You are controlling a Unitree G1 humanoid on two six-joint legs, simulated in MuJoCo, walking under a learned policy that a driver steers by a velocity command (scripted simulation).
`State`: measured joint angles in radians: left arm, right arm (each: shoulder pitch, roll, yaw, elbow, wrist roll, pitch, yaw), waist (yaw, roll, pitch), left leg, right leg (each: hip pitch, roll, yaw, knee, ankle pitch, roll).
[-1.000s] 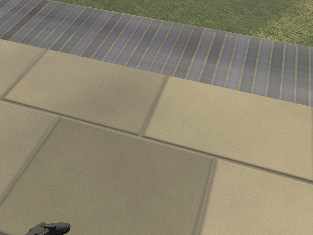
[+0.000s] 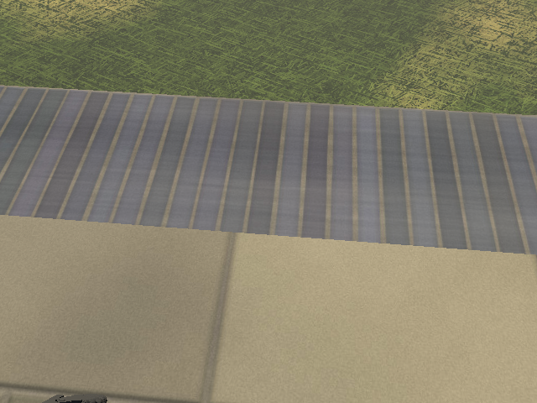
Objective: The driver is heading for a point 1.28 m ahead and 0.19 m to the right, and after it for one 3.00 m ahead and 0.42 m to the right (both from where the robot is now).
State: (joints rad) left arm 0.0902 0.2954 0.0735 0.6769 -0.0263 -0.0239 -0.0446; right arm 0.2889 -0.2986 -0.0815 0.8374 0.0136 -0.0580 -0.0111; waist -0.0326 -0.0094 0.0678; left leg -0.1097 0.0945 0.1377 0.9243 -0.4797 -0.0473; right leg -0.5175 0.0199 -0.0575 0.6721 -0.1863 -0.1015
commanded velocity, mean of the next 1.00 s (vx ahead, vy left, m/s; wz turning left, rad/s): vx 0.50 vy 0.00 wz -0.35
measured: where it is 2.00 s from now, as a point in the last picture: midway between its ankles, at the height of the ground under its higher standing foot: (337, 238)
